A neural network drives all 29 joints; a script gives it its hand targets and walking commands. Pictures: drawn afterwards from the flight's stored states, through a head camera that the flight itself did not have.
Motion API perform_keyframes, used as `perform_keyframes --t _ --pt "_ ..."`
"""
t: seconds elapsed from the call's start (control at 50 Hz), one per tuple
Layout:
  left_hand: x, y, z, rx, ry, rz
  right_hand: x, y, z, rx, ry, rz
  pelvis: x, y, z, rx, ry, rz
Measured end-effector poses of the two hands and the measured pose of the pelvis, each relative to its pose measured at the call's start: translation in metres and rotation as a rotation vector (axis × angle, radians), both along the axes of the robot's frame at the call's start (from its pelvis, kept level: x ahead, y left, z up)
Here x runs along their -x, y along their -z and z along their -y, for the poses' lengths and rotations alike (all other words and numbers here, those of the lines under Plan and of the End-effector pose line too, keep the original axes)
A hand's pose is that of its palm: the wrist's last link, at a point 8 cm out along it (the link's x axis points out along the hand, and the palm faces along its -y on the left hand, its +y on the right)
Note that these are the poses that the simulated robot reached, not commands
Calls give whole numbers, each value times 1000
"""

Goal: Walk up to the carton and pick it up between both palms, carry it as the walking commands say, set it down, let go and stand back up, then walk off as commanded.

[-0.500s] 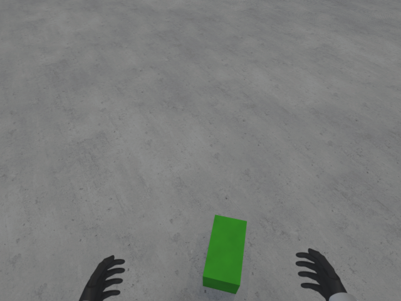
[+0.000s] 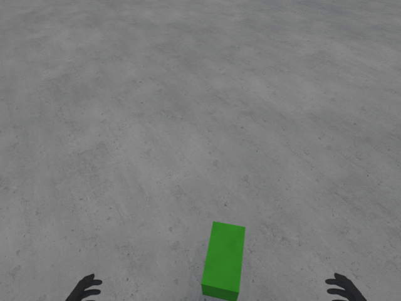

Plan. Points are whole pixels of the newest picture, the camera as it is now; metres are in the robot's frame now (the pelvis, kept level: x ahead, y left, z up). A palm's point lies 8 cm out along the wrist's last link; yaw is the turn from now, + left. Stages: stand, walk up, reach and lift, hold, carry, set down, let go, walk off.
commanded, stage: stand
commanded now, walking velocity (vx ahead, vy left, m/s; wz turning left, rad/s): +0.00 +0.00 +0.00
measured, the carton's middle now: (224, 260) +0.44 -0.06 -0.68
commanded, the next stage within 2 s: walk off in 1.64 s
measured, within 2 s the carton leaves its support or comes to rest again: neither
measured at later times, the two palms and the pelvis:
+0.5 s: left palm out of the picture +0.12 +0.28 -0.09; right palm out of the picture +0.13 -0.30 -0.09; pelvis +0.01 -0.01 +0.01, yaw +1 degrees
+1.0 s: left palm out of the picture +0.09 +0.29 -0.09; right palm out of the picture +0.09 -0.31 -0.10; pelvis -0.01 -0.01 +0.01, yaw +0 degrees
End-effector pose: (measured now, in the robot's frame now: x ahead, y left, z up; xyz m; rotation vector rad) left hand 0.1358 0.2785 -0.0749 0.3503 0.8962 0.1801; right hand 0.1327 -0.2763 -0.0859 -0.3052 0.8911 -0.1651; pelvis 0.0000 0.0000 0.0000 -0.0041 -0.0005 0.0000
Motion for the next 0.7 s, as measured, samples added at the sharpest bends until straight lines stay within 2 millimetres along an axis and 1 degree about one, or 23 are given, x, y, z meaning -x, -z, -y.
perform_keyframes --t 0.06,0.12,0.26,0.36,0.48,0.7 --pt "7 1 -8 -24 -20 -27 0 3 8 14 -4 -24 -2 0 3 -1 -5 -2" --pt "10 2 -10 -33 -35 -49 -2 6 13 20 -10 -41 -5 -1 6 -2 -9 -2" --pt "12 7 -5 -22 -54 -78 -9 8 15 22 -23 -58 -10 -2 10 -2 -14 3" --pt "13 10 -1 -10 -61 -92 -9 8 18 25 -22 -69 -12 -4 12 -2 -14 9" --pt "15 11 0 -7 -68 -106 -2 9 22 34 -14 -89 -11 -5 13 -3 -13 15" --pt "26 10 -6 -14 -75 -129 19 10 30 46 0 -132 -5 -7 14 -3 -9 27"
